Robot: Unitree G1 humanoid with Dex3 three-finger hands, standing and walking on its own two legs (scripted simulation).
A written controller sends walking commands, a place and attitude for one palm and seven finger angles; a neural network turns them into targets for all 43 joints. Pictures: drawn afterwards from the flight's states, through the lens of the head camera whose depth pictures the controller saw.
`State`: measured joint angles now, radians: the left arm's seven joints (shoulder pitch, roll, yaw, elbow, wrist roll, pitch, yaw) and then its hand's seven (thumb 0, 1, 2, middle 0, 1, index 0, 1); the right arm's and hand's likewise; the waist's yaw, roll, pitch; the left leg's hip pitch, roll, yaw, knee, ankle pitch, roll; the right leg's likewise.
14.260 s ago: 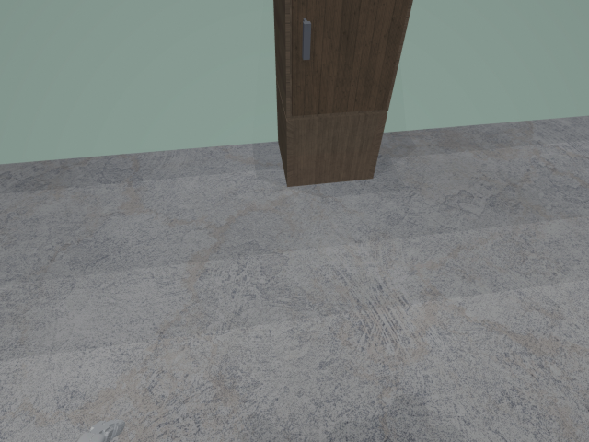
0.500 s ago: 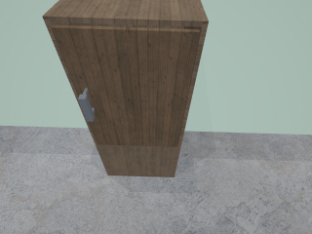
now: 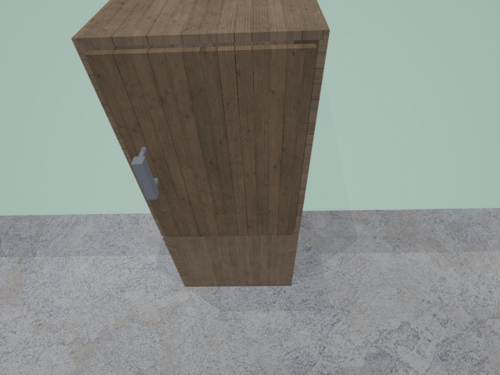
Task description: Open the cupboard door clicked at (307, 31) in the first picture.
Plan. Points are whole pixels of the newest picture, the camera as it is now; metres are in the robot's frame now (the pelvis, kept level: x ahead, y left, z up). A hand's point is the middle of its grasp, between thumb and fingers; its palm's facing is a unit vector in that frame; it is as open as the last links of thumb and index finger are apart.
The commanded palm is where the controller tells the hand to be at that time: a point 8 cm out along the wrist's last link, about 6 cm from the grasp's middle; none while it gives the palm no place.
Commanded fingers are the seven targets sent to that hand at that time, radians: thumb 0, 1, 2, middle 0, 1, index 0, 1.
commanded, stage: look again from close up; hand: left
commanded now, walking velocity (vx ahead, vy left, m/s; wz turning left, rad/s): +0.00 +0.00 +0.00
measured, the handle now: (148, 173) +0.55 +0.29 -0.03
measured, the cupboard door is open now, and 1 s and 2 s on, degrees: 0 0 0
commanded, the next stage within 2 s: shuffle to correct the standing spot in 0.18 s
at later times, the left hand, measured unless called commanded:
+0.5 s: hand out of the picture +0.01 +0.16 -0.17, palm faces +0.04 -0.98 -0.22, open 7.3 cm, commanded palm none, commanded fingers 0.00 0.90 0.90 -0.20 -0.30 -0.20 -0.30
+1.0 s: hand out of the picture +0.03 +0.22 -0.16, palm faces +0.08 -0.96 -0.28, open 7.4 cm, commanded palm none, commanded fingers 0.00 0.90 0.90 -0.20 -0.30 -0.20 -0.30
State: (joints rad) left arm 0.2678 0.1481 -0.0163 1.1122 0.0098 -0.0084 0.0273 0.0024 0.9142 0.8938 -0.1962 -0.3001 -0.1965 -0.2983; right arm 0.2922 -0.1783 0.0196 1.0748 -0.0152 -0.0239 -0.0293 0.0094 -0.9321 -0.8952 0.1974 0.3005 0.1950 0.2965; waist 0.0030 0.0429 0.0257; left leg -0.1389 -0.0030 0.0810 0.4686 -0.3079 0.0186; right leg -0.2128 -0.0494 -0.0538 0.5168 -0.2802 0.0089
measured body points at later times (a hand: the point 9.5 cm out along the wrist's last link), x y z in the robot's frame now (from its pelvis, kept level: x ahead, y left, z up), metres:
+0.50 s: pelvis +0.01 -0.02 +0.00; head +0.03 -0.03 +0.45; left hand +0.01 +0.21 -0.15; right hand +0.01 -0.24 -0.17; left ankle -0.03 +0.10 -0.74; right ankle +0.00 -0.12 -0.74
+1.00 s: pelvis +0.00 +0.03 +0.00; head +0.04 +0.01 +0.44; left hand +0.02 +0.27 -0.14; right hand +0.06 -0.21 -0.17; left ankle -0.03 +0.15 -0.68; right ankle -0.01 -0.09 -0.74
